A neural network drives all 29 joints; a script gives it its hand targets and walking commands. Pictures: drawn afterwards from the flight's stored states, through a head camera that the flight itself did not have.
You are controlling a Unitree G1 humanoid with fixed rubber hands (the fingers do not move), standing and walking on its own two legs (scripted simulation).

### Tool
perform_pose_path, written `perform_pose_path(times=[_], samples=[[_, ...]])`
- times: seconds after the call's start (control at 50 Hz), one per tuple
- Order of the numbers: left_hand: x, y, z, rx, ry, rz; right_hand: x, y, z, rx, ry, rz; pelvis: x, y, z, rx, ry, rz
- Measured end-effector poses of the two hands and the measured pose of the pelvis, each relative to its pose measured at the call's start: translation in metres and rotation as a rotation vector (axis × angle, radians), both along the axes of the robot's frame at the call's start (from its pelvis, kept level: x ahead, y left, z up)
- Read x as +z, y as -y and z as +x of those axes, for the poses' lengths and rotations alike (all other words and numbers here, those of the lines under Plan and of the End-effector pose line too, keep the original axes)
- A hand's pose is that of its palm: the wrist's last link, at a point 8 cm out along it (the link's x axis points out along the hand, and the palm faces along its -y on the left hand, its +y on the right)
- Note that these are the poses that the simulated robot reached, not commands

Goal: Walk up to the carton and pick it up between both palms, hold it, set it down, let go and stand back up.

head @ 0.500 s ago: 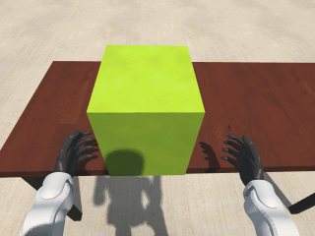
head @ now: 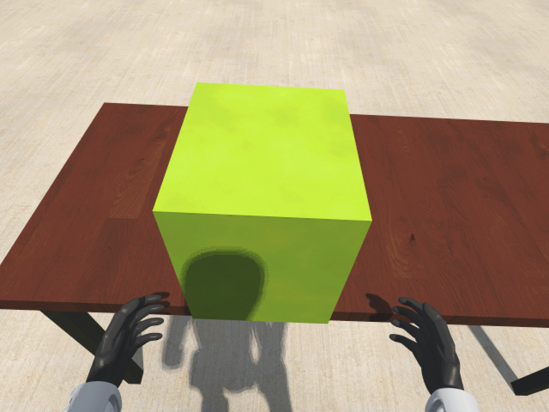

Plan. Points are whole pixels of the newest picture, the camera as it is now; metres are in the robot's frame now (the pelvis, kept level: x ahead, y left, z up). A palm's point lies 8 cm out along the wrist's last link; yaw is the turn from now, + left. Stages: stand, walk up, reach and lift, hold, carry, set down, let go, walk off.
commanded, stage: set down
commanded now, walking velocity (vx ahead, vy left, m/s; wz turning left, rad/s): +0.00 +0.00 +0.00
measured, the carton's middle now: (265, 208) +0.39 +0.04 +0.07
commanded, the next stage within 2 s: let go in 0.96 s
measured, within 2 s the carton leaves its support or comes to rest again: neither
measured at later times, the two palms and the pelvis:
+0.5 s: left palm (117, 396) +0.14 +0.23 -0.04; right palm (430, 388) +0.18 -0.20 -0.04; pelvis +0.00 -0.01 +0.00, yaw +1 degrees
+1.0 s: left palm (116, 408) +0.14 +0.24 -0.08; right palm (423, 409) +0.16 -0.20 -0.08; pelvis -0.01 +0.00 +0.00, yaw +1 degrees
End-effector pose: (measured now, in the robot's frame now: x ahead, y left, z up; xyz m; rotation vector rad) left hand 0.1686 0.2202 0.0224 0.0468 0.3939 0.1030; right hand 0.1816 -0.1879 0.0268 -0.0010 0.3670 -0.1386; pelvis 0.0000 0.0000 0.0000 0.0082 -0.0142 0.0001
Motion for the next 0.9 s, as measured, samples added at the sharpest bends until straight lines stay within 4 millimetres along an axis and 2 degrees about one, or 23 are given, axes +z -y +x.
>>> perform_pose_path(times=[0.1,0.18,0.32,0.46,0.56,0.6,0.68,0.76,0.9], samples=[[-0.011,-0.008,-0.005,-0.017,-0.04,0.056,-0.022,0.0,-0.013,0.008,-0.048,0.023,0.0,-0.002,0.005,-0.007,0.01,-0.001],[-0.027,-0.016,-0.018,-0.007,-0.112,0.067,-0.043,-0.006,-0.023,0.032,-0.109,0.036,0.0,-0.001,0.006,-0.004,0.017,-0.002],[-0.049,-0.017,-0.036,0.009,-0.187,0.064,-0.052,-0.004,-0.016,0.079,-0.101,-0.021,-0.001,0.002,0.004,0.009,0.021,-0.002],[-0.055,-0.007,-0.026,-0.002,-0.164,0.064,-0.056,0.01,-0.004,0.083,-0.101,-0.064,-0.002,0.007,0.001,0.02,0.029,0.0],[-0.063,-0.003,-0.023,-0.002,-0.193,0.065,-0.071,0.018,-0.013,0.067,-0.16,-0.063,-0.002,0.01,-0.001,0.022,0.043,0.001],[-0.073,-0.001,-0.026,-0.01,-0.246,0.069,-0.081,0.021,-0.02,0.076,-0.209,-0.077,-0.002,0.011,-0.003,0.021,0.048,0.002],[-0.08,-0.008,-0.032,0.038,-0.298,0.035,-0.081,0.019,-0.026,0.097,-0.225,-0.101,-0.002,0.013,-0.004,0.022,0.045,0.009],[-0.081,-0.017,-0.032,0.057,-0.307,0.06,-0.081,0.017,-0.023,0.112,-0.228,-0.112,-0.002,0.014,-0.005,0.028,0.04,0.011],[-0.095,-0.019,-0.031,0.033,-0.391,0.07,-0.094,0.014,-0.02,0.102,-0.291,-0.113,-0.002,0.009,-0.006,0.027,0.038,0.007]])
